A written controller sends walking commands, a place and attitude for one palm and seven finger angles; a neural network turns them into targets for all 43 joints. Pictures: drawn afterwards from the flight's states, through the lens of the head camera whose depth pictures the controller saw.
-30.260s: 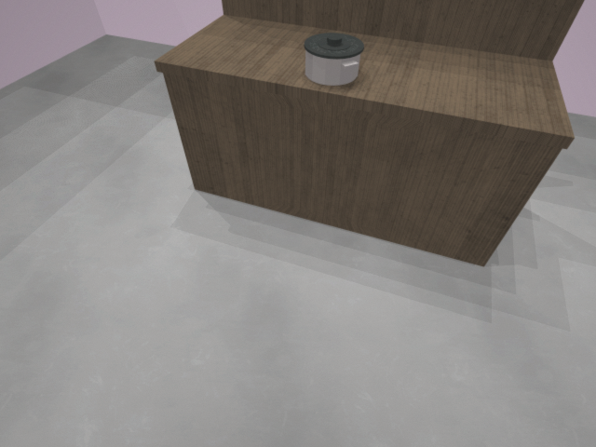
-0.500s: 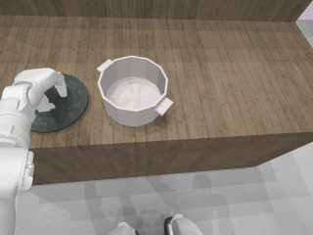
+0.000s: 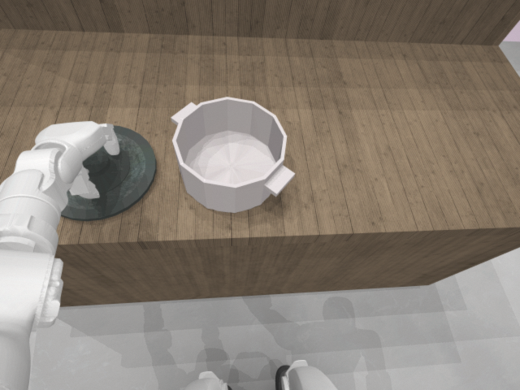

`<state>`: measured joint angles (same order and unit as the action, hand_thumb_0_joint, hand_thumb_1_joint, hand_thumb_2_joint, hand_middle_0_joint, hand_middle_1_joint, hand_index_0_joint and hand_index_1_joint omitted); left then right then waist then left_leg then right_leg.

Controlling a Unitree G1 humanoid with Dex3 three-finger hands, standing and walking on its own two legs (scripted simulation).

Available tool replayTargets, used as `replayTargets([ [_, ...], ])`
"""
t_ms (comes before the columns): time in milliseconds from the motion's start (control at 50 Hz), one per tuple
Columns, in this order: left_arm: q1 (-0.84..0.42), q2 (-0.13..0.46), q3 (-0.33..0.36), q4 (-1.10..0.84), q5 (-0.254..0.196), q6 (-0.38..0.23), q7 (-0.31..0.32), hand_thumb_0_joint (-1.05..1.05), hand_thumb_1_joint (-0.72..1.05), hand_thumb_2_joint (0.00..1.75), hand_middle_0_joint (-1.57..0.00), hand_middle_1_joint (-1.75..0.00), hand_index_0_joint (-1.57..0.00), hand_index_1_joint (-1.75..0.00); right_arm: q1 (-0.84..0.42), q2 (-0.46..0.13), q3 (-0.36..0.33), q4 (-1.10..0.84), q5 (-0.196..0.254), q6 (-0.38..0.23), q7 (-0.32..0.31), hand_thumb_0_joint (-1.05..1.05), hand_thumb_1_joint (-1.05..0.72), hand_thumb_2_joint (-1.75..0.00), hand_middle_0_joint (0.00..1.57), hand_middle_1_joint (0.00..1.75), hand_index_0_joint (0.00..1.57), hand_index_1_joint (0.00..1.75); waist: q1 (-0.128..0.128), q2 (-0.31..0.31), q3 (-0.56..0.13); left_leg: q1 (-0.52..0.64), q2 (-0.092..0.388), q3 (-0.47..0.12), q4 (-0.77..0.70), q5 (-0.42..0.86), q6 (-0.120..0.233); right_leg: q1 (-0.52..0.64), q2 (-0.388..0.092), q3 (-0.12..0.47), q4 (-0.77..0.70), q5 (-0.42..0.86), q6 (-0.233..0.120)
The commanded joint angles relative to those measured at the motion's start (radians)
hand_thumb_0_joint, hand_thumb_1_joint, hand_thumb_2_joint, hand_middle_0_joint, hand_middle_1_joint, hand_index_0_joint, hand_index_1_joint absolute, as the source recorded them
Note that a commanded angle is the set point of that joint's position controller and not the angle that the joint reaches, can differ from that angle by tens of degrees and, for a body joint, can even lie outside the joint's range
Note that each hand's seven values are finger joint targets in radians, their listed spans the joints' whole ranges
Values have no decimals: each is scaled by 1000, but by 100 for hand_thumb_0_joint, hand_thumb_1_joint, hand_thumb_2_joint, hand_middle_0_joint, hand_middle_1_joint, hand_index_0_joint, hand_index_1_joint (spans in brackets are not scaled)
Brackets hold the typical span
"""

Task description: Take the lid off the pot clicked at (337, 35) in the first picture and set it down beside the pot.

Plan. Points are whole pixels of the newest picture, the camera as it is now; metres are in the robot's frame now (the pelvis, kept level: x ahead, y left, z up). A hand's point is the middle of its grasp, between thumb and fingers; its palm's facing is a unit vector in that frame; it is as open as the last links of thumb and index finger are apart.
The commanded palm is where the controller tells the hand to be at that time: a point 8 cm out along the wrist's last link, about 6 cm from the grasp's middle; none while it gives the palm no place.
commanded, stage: open the fingers wide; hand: left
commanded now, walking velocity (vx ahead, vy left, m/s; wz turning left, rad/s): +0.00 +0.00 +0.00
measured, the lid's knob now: (94, 162) +0.51 +0.26 -0.03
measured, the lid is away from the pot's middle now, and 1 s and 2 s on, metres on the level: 0.24 0.24 0.24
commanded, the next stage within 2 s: raise the empty hand in 0.20 s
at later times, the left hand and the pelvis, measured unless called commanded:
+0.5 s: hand (85, 161) +0.48 +0.25 +0.01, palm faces -0.44 -0.08 -0.89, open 11.0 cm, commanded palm +0.49 +0.24 +0.07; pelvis +0.00 +0.00 +0.00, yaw +0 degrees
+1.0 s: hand (72, 143) +0.47 +0.24 +0.07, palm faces -0.42 -0.07 -0.91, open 11.0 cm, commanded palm +0.49 +0.24 +0.13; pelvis +0.01 -0.01 +0.02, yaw +1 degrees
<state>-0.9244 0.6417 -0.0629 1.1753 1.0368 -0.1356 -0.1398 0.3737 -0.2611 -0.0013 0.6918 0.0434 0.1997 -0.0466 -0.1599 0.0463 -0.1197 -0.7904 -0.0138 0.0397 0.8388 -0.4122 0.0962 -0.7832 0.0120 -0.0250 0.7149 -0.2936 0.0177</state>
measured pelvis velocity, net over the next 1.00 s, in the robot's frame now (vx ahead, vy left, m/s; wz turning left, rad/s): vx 0.01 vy -0.01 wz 0.01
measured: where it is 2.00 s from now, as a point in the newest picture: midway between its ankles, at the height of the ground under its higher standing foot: outside the picture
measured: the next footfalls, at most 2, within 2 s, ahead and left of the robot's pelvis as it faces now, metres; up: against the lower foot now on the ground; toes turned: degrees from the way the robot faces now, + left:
none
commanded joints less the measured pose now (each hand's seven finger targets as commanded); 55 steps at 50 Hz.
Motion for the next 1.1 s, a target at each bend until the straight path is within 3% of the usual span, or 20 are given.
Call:
replayTargets([
  [0,-450,241,39,-186,-17,-4,37,0,3,55,-32,-92,-32,-92,165,-193,-65,-29,-8,-1,-18,0,-90,-90,20,30,20,30,-19,98,-424,454,26,-94,-68,539,-47,43,55,-48,-46,194,-74],
  [60,-465,283,74,-251,-6,-15,42,0,4,54,-31,-93,-31,-93,167,-187,-69,-34,-12,-3,-20,0,-90,-90,20,30,20,30,-3,159,-490,515,27,-100,-66,626,-60,62,54,-47,-39,229,-78],
  [100,-387,224,38,-129,-15,-3,42,0,4,54,-31,-93,-31,-93,162,-188,-62,-27,-8,-3,-16,0,-90,-90,20,30,20,30,-16,85,-396,443,27,-90,-58,574,-52,33,59,-53,-40,207,-73],
  [120,-419,245,43,-151,-19,-6,40,0,4,54,-31,-93,-31,-93,165,-198,-61,-23,-6,-2,-17,0,-90,-90,20,30,20,30,-15,83,-394,431,27,-96,-64,554,-52,31,54,-52,-37,200,-76],
  [220,-474,278,71,-240,-14,-9,40,0,4,55,-31,-92,-31,-92,173,-193,-71,-26,-11,-6,-18,0,-90,-90,20,30,20,30,-7,141,-484,513,28,-100,-57,637,-58,49,54,-48,-36,234,-78],
  [280,-402,238,40,-119,-13,3,41,0,4,55,-31,-93,-31,-93,165,-192,-60,-27,-6,-4,-18,0,-90,-90,20,30,20,30,-20,72,-395,412,22,-82,-55,555,-45,50,57,-48,-35,224,-72],
  [340,-501,319,88,-260,1,-2,47,0,4,55,-31,-93,-31,-93,169,-191,-67,-35,-9,-4,-18,0,-90,-90,20,30,20,30,-2,169,-495,502,24,-91,-72,602,-58,82,54,-42,-40,237,-79],
  [360,-497,297,75,-259,4,-1,47,0,4,55,-31,-93,-31,-93,169,-185,-67,-36,-9,-5,-20,0,-90,-90,20,30,20,30,-4,167,-506,520,25,-100,-68,630,-64,77,55,-47,-40,240,-78],
  [420,-454,338,111,-223,-14,5,44,0,4,55,-31,-93,-31,-93,169,-192,-64,-34,-8,-11,-21,0,-90,-90,20,30,20,30,4,112,-493,488,22,-85,-77,619,-51,126,52,-41,-51,275,-75],
  [480,-431,262,50,-185,-20,18,28,0,4,55,-31,-93,-31,-93,156,-188,-62,-32,-1,-11,-13,0,-90,-90,20,30,20,30,3,119,-427,477,24,-81,-95,588,-52,114,53,-45,-68,251,-75],
  [560,-468,269,57,-268,-28,6,3,0,4,55,-31,-93,-31,-93,153,-182,-70,-32,-4,-8,-12,0,-90,-90,20,30,20,30,6,138,-480,554,27,-87,-108,654,-55,148,51,-40,-89,280,-74],
  [600,-423,270,63,-218,-38,6,-3,0,4,55,-31,-93,-31,-93,147,-183,-67,-31,0,-7,-15,0,-90,-90,20,30,20,30,5,72,-431,514,23,-78,-119,604,-43,168,50,-40,-99,278,-71],
  [680,-440,235,30,-209,-40,6,-11,0,4,55,-31,-93,-31,-93,135,-184,-66,-25,7,-10,-12,0,-90,-90,20,30,20,30,8,91,-373,524,26,-78,-143,581,-46,150,47,-41,-116,252,-76],
  [720,-466,295,71,-264,-42,-3,-11,0,4,55,-31,-93,-31,-93,130,-188,-65,-34,4,-13,-16,0,-90,-90,20,30,20,30,24,97,-418,537,21,-82,-158,595,-47,199,41,-35,-120,278,-80],
  [800,-418,219,22,-195,-47,12,-12,0,4,55,-31,-93,-31,-93,118,-181,-63,-34,9,-18,-12,0,-90,-90,20,30,20,30,17,55,-354,523,23,-76,-175,568,-44,199,43,-40,-138,269,-75],
  [840,-450,269,51,-226,-51,13,-14,0,4,55,-31,-93,-31,-93,111,-188,-63,-37,11,-20,-13,0,-90,-90,20,30,20,30,26,64,-369,528,21,-72,-190,550,-41,231,37,-31,-143,275,-76],
  [920,-495,265,41,-280,-51,11,-22,0,4,55,-31,-93,-31,-93,102,-185,-65,-38,11,-29,-18,0,-90,-90,20,30,20,30,25,64,-398,574,22,-74,-205,577,-41,259,31,-29,-161,299,-75],
  [980,-476,241,19,-227,-60,25,-31,0,4,55,-31,-93,-31,-93,88,-186,-59,-38,15,-35,-18,0,-90,-90,20,30,20,30,25,54,-337,535,19,-64,-226,499,-35,264,30,-29,-175,269,-73],
  [1020,-508,300,52,-260,-53,19,-36,0,4,55,-31,-93,-31,-93,87,-191,-57,-42,16,-40,-24,0,-90,-90,20,30,20,30,33,54,-365,547,15,-70,-235,496,-33,292,25,-24,-179,277,-77],
  [1080,-508,261,18,-210,-60,30,-52,0,4,55,-31,-93,-31,-93,87,-191,-54,-37,21,-49,-27,0,-90,-90,20,30,20,30,24,38,-318,529,15,-63,-242,465,-28,288,26,-27,-188,267,-74],
])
